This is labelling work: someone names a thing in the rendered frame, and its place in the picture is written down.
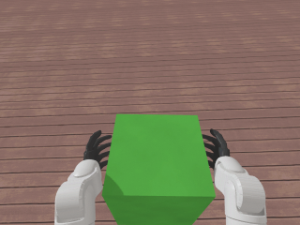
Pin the right robot hand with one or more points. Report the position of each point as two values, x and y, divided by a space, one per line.
219 147

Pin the carton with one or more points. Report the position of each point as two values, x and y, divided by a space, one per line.
157 171

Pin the left robot hand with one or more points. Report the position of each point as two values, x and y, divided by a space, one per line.
92 149

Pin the robot left forearm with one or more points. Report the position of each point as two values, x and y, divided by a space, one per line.
75 200

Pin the robot right forearm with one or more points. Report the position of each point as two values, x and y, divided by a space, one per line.
244 195

